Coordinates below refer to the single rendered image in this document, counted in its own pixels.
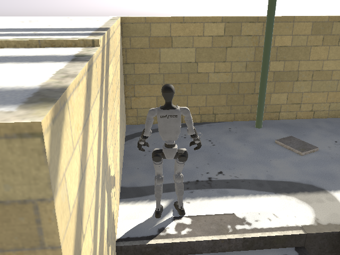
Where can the robot right upper arm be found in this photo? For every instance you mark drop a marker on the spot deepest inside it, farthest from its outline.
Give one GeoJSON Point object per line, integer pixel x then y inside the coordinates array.
{"type": "Point", "coordinates": [188, 119]}

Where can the robot left foot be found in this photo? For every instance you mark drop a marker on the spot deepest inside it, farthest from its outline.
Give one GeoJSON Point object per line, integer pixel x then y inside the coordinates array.
{"type": "Point", "coordinates": [159, 213]}

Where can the robot foot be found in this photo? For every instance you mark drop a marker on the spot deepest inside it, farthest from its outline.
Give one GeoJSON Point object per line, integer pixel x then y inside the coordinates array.
{"type": "Point", "coordinates": [181, 211]}
{"type": "Point", "coordinates": [159, 213]}

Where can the robot right foot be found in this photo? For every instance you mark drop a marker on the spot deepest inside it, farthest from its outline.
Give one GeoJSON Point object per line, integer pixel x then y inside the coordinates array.
{"type": "Point", "coordinates": [181, 211]}

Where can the robot left upper arm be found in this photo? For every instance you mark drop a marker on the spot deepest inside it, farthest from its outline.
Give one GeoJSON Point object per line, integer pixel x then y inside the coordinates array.
{"type": "Point", "coordinates": [149, 121]}

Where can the right robot hand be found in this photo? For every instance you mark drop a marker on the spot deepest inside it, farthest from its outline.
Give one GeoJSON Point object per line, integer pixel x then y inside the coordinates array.
{"type": "Point", "coordinates": [198, 145]}

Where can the left robot hand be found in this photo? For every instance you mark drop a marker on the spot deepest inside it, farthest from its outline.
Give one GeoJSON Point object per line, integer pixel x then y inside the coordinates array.
{"type": "Point", "coordinates": [140, 146]}

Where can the robot left forearm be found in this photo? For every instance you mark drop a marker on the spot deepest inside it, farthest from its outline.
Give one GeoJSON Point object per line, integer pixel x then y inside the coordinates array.
{"type": "Point", "coordinates": [143, 138]}

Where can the robot right forearm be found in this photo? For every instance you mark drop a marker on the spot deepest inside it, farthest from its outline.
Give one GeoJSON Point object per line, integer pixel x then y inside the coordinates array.
{"type": "Point", "coordinates": [195, 137]}

